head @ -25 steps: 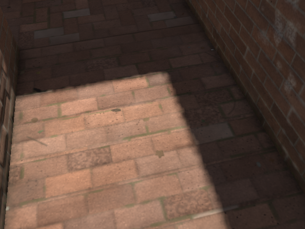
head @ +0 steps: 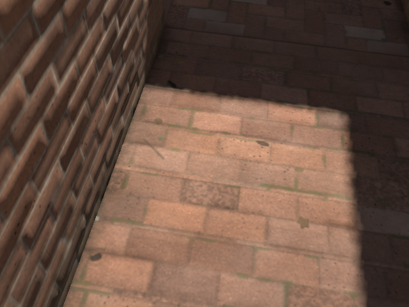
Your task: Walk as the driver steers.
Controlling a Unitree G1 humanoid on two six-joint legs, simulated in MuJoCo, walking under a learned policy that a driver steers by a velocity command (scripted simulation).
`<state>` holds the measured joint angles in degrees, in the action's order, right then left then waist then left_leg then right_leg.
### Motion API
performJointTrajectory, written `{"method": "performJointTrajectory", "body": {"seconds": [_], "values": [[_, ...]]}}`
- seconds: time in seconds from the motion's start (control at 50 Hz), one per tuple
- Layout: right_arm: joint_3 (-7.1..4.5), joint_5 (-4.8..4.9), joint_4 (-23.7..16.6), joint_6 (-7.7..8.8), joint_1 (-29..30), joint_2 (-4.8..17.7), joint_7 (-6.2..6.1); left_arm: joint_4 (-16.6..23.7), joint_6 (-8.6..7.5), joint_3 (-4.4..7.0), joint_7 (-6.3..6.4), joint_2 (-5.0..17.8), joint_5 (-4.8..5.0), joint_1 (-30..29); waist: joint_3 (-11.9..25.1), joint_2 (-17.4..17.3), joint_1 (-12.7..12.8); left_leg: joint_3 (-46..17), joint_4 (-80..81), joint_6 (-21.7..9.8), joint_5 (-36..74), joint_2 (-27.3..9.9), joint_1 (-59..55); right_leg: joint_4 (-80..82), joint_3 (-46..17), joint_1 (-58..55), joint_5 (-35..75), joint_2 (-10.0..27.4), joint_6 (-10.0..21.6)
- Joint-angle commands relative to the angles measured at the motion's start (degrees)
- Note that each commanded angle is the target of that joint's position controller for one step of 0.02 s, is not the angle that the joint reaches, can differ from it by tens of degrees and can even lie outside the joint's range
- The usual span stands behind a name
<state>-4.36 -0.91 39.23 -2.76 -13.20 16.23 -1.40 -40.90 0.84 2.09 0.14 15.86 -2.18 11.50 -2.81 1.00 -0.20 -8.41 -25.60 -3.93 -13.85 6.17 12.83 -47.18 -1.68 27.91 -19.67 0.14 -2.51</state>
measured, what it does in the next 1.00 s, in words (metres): walks ahead, turning right: right foot, then left foot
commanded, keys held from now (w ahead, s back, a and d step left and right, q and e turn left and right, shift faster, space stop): e+shift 0.32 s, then w+e+shift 0.26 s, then w+shift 0.14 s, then w+q+shift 0.28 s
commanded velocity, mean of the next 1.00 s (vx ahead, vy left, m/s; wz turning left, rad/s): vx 0.46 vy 0.00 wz -0.39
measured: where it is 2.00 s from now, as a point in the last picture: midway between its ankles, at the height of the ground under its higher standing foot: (293, 150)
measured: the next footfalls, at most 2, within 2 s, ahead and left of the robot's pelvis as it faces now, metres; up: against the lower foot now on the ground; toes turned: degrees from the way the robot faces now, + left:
right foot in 0.10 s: +0.07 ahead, -0.12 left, +0.00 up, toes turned -1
left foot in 0.44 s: +0.08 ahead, +0.09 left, +0.00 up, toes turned -25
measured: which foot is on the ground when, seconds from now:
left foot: down 0.00-0.12, up 0.14-0.42, down 0.44-0.92, up 0.94-1.00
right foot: up 0.00-0.08, down 0.10-0.44, up 0.46-0.88, down 0.90-1.00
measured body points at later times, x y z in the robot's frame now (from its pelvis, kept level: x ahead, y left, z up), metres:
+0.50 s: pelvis +0.03 +0.01 +0.00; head +0.05 +0.00 +0.45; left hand +0.25 +0.24 -0.11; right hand +0.04 -0.31 -0.10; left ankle +0.05 +0.10 -0.74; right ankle +0.01 -0.12 -0.71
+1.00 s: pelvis +0.21 -0.17 -0.02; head +0.24 -0.19 +0.43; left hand +0.49 -0.05 -0.11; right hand +0.05 -0.39 -0.15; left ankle +0.14 +0.04 -0.65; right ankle +0.18 -0.28 -0.74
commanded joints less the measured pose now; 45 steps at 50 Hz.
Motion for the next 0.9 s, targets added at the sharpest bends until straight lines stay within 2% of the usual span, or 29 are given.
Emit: {"method": "performJointTrajectory", "body": {"seconds": [0.02, 0.06, 0.08, 0.1, 0.12, 0.14, 0.16, 0.18, 0.22, 0.24, 0.32, 0.34, 0.36, 0.4, 0.42, 0.44, 0.46, 0.48, 0.5, 0.52, 0.58, 0.62, 0.66, 0.74, 0.8, 0.82, 0.86, 0.88, 0.9], "values": [[0.29, -0.61, -1.99, 1.46, -0.80, 4.02, -0.22, 2.43, -0.62, -0.31, -0.21, 1.21, 0.67, -0.32, 7.46, -8.44, -1.60, -6.58, 4.42, -6.51, 28.62, -15.81, -1.94, 9.12, 1.84, -11.63, 0.68, -0.09, 1.61], [-0.01, -0.39, -1.52, 1.60, 0.92, 6.54, -0.48, 1.94, -0.46, 0.37, 0.00, 3.14, 1.03, 0.64, 4.72, -7.23, 0.37, -5.40, 1.79, -4.84, 23.17, -15.25, -0.56, 19.07, 3.09, -16.10, 5.19, -2.00, 3.11], [-0.30, -0.15, -0.99, 1.52, -0.36, 7.46, -0.73, 2.02, -0.82, 0.87, -0.03, 4.42, 1.06, 1.18, 3.60, -6.42, 0.93, -5.22, 0.18, -2.63, 18.82, -14.45, 0.04, 24.62, 0.16, -17.60, 10.25, -1.19, 3.84], [-0.23, -0.26, -1.46, 1.69, -1.05, 7.00, -0.96, 2.28, -1.51, 1.43, 0.02, 7.21, 0.55, 1.75, 4.13, -2.33, 0.29, -4.04, -3.38, -0.53, 13.68, -12.65, 1.52, 25.63, -7.37, -19.87, 16.32, 3.46, 5.21], [-0.10, -0.14, -3.14, 1.71, -2.50, 5.94, -1.06, 2.73, -1.90, 2.77, -0.20, 12.65, 0.90, 1.44, 4.12, 6.11, -2.17, 2.37, -10.42, 1.94, 2.44, -5.56, 6.23, 25.93, -19.19, -21.28, 29.16, 11.08, 9.69], [-0.17, -0.13, -3.64, 0.85, -0.91, 6.07, -1.66, 1.54, -1.85, 3.67, -1.13, 13.25, 1.66, 4.27, 3.57, 9.82, -0.21, 7.42, -16.41, 3.99, -13.38, -0.37, 8.99, 27.45, -29.31, -19.65, 38.06, 17.66, 17.25], [-0.10, -0.09, -4.35, 0.63, 1.63, 6.16, -1.89, 0.68, -1.95, 3.68, -1.60, 11.79, 1.56, 7.86, 2.95, 10.13, 1.85, 5.64, -25.26, 4.29, -21.97, -0.01, 14.81, 29.18, -33.89, -22.62, 39.60, 18.83, 20.18], [0.06, -0.08, -3.88, 0.55, 2.07, 5.49, -1.67, 0.16, -1.99, 4.15, -1.39, 11.70, 1.76, 7.82, 2.74, 7.16, 1.28, 4.10, -30.93, 4.42, -20.54, -1.10, 15.91, 28.89, -30.75, -21.71, 35.61, 16.76, 19.74], [0.10, 0.15, -4.50, 0.98, 3.02, 4.79, -0.39, 1.17, -0.60, 4.49, -0.59, 10.57, 1.52, 4.18, 3.62, 4.60, -0.08, 3.03, -31.77, 4.39, -14.72, -2.76, 17.17, 28.04, -24.98, -20.38, 27.05, 10.52, 15.63], [0.36, -0.21, -4.34, 1.03, 3.39, 4.03, 0.13, 1.52, 0.16, 4.39, -0.37, 9.39, 2.35, 2.51, 4.79, 4.52, -0.44, 3.21, -30.12, 5.05, -12.51, -2.87, 16.17, 28.32, -22.38, -20.10, 25.93, 8.23, 14.66], [1.15, 0.05, -5.28, 1.01, 5.53, 2.88, 0.33, 2.04, 1.47, 5.48, -0.96, 9.90, 1.91, 4.11, 6.77, 6.93, 1.60, 4.61, -21.42, 6.19, -11.88, -1.38, 13.96, 27.94, -25.01, -19.68, 19.10, 5.96, 14.48], [1.24, -0.24, -5.37, 1.29, 5.14, 3.37, 0.50, 2.04, 1.67, 5.93, -1.22, 10.52, 1.77, 5.02, 9.25, 6.66, 2.05, 4.53, -18.84, 5.86, -12.90, -1.23, 11.14, 29.55, -27.01, -18.77, 4.05, 5.33, 14.71], [1.03, -0.55, -5.66, 1.35, 5.18, 3.79, 0.86, 2.70, 1.94, 6.32, -1.60, 11.06, 1.40, 3.69, 9.21, 7.39, 1.91, 5.07, -15.90, 5.42, -13.50, -0.70, 7.59, 31.23, -28.29, -15.13, -10.14, 4.21, 14.40], [0.67, 0.45, -4.25, 2.13, -0.10, 4.06, 0.65, 5.20, 2.07, 6.32, -2.73, 10.86, 1.37, -3.02, 6.73, 9.43, -2.88, 6.37, -6.60, 3.73, -12.07, 0.60, -6.08, 32.51, -29.55, -1.71, -19.73, 1.65, 11.78], [0.28, 0.64, -2.17, 2.58, -6.58, 4.63, -0.06, 6.95, 1.98, 6.11, -2.51, 9.68, 1.47, -8.10, 4.45, 7.85, -7.78, 7.19, 2.86, 2.73, -5.80, -0.21, -16.90, 29.66, -26.13, 7.89, -19.48, -2.10, 7.83], [-0.93, 0.15, -0.99, 3.32, -11.02, 9.80, -1.19, 8.00, 1.48, 5.65, -1.90, 6.72, 2.24, -8.51, 3.62, -2.05, -9.47, 0.52, 10.73, 1.75, -10.10, -8.68, -25.35, 17.57, -17.51, 17.81, -18.99, -7.92, 3.24], [-2.10, -1.04, -3.33, 3.86, -6.29, 16.32, -1.54, 9.28, 0.88, 4.02, -1.42, 1.40, 3.21, -4.64, 6.18, -17.52, -5.42, -26.70, 18.37, -1.73, -31.08, -28.96, -21.95, -3.75, -8.47, 21.94, -12.94, -12.24, 2.72], [-1.89, -2.01, -4.36, 4.05, -0.18, 14.60, -1.42, 9.55, 0.38, 4.94, -1.59, 8.00, 1.43, -7.36, 0.93, -7.26, -2.41, -28.41, 18.14, -4.09, -33.59, -30.23, -10.75, -10.68, -8.06, 22.47, -2.58, -4.14, 2.85], [-0.85, -1.80, -4.98, 4.52, 2.10, 10.87, -1.10, 9.31, 0.11, 5.40, -2.56, 8.98, 1.45, -6.91, 0.20, -5.10, -0.37, -24.34, 17.32, -4.14, -32.64, -27.41, -7.37, -13.92, -7.30, 20.43, 1.35, -2.67, 3.06], [-0.50, -1.46, -5.10, 4.84, 3.85, 9.62, -0.56, 8.10, 0.00, 5.29, -3.50, 8.54, 1.21, -3.94, -0.31, -5.25, 1.10, -18.48, 17.41, -3.12, -28.77, -24.04, -6.62, -17.19, -5.84, 20.20, 4.39, -2.15, 2.59], [-0.51, -1.07, -4.06, 6.08, -0.32, 9.51, 0.28, 7.49, 0.57, 4.84, -5.73, 7.91, 0.82, -2.35, -0.52, -7.86, -0.04, -6.43, 18.33, -1.56, -22.61, -19.84, -6.94, -23.84, -2.32, 21.32, 8.46, -0.55, 2.39], [-0.50, -1.26, -2.50, 7.02, -5.70, 9.18, 0.72, 8.33, 0.48, 4.25, -5.58, 6.84, 0.68, -5.39, -1.97, -6.14, -1.91, -4.55, 18.43, -1.81, -20.75, -20.05, -8.22, -22.76, -3.66, 23.54, 10.71, -0.76, 2.39], [-0.75, -1.76, -1.05, 8.08, -9.15, 9.58, 1.23, 8.39, 0.27, 3.85, -5.59, 6.55, 0.25, -7.21, -2.35, -7.58, -3.36, -2.17, 19.42, -2.61, -20.51, -20.09, -9.82, -19.47, -4.10, 23.63, 11.88, -1.30, 2.14], [-0.51, -1.15, 2.64, 8.84, -14.72, 8.15, 1.64, 9.56, -1.36, 2.86, -5.95, 5.78, -0.05, -13.97, -5.24, -6.35, -5.99, 1.93, 20.74, -4.76, -10.86, -21.31, -15.41, -8.06, -3.24, 24.68, 10.33, -1.44, 3.93], [-0.17, -1.08, 5.19, 9.01, -14.48, 8.74, 1.40, 10.91, -1.94, 1.52, -6.10, 5.08, -0.34, -18.23, -5.82, -8.93, -5.05, 3.02, 21.86, -6.27, 2.07, -21.26, -14.57, 3.92, 4.79, 16.39, 8.10, 2.12, 5.69], [-0.34, -0.49, 6.04, 9.04, -14.85, 9.29, 1.21, 11.10, -2.11, 1.17, -5.77, 5.09, -0.24, -19.27, -5.58, -9.31, -5.43, 3.58, 21.40, -6.42, 7.53, -21.26, -13.08, 7.00, 6.10, 11.55, 6.27, 1.71, 5.97], [-0.68, 0.67, 8.03, 8.68, -15.09, 11.85, 1.35, 9.18, -2.13, 1.15, -4.35, 4.96, -0.10, -12.98, -1.87, -10.34, -1.67, 6.17, 12.81, -6.66, 35.01, -21.01, -9.77, 11.24, 9.32, -4.52, -1.65, -3.14, 7.63], [-0.49, 1.20, 9.18, 8.71, -13.95, 12.17, 1.40, 6.62, -2.72, 1.91, -3.28, 6.73, -0.21, -3.09, 2.44, -8.38, 4.17, 8.30, 1.40, -5.79, 46.76, -20.06, -5.06, 14.61, 8.36, -18.75, 1.86, -4.59, 8.19], [-0.20, 1.43, 8.31, 9.49, -11.12, 11.80, 1.54, 2.20, -3.43, 3.44, -1.61, 10.13, -0.80, 10.51, 9.98, -5.72, 11.21, 10.10, -14.38, -4.42, 39.34, -16.02, 7.17, 14.60, 3.09, -38.72, 2.70, -0.69, 8.48]]}}
Over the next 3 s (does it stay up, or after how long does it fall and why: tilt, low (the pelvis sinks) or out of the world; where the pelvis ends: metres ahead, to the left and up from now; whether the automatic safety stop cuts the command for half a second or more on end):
stays up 2.03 -0.10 -0.02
